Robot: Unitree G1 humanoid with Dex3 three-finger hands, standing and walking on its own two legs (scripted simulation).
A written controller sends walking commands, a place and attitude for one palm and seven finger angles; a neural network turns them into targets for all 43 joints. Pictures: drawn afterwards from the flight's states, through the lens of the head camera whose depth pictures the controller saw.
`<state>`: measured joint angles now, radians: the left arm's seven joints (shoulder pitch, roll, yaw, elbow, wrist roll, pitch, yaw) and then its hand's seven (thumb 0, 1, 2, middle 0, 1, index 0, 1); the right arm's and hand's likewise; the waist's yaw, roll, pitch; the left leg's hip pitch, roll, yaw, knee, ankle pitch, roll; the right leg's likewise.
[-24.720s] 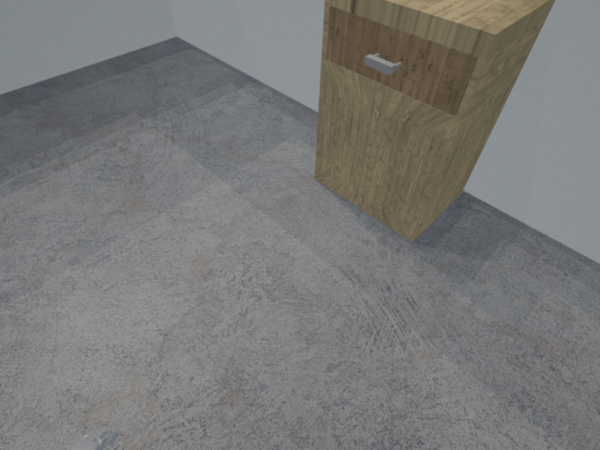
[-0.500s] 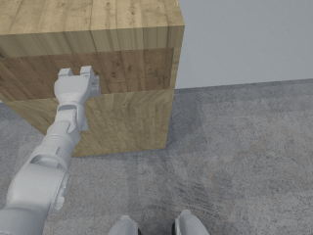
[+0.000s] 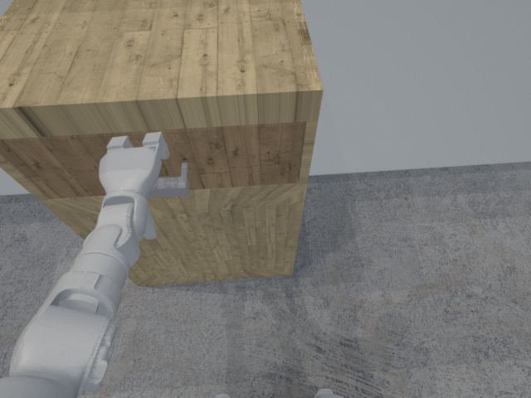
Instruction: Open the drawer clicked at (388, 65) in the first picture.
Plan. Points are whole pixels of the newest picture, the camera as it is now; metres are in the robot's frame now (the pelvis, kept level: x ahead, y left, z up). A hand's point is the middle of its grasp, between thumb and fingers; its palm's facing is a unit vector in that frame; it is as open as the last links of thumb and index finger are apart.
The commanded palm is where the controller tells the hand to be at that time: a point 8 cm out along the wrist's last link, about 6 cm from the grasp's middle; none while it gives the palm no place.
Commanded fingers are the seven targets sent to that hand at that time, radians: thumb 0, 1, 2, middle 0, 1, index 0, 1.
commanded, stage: lift the fingers back up to retry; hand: left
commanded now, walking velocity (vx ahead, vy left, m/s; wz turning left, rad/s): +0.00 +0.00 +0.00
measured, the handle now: (161, 178) +0.50 +0.20 -0.03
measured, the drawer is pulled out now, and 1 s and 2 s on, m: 0.00 0.00 0.00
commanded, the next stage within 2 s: re-aim the fingers above the handle in 0.26 s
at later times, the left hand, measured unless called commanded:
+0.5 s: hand (147, 191) +0.43 +0.19 +0.03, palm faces +0.00 -0.02 -1.00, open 13.8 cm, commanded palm +0.41 +0.19 +0.08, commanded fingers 0.00 -0.50 0.30 -0.30 -1.20 -0.30 -1.20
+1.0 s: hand (151, 186) +0.44 +0.19 +0.03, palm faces -0.03 -0.01 -1.00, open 13.8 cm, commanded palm +0.42 +0.19 +0.08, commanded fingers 0.00 -0.50 0.30 -0.30 -1.20 -0.30 -1.20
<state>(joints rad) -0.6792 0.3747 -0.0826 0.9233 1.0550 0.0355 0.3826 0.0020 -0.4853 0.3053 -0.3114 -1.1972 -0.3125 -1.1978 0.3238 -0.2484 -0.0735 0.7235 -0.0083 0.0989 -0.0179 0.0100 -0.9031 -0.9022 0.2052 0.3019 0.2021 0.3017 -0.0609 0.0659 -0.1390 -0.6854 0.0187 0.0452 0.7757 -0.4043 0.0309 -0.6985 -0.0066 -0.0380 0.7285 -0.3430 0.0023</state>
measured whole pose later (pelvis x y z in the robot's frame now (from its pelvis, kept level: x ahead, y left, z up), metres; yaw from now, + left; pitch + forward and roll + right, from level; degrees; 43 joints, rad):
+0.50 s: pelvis +0.00 -0.01 +0.01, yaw +1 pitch +14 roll +0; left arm -0.63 0.34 -0.11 0.88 1.08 0.01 0.37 0.00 -0.49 0.31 -0.32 -1.20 -0.32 -1.20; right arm 0.26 -0.24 -0.07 0.70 -0.01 0.11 -0.03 0.01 -0.90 -0.90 0.20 0.30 0.20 0.30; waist -0.03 0.06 -0.12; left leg -0.57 0.01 0.04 0.69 -0.37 0.02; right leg -0.59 -0.01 -0.04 0.68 -0.33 -0.01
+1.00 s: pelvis -0.01 -0.02 +0.01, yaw +0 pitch +15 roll +0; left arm -0.70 0.38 -0.06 0.99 1.08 0.01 0.37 0.00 -0.49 0.31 -0.32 -1.20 -0.32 -1.20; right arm 0.32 -0.26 -0.07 0.73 0.00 0.09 -0.04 0.01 -0.90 -0.90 0.20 0.30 0.20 0.30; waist -0.07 0.06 -0.12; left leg -0.61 0.02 0.06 0.69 -0.35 0.01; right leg -0.64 0.00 -0.03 0.69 -0.31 -0.02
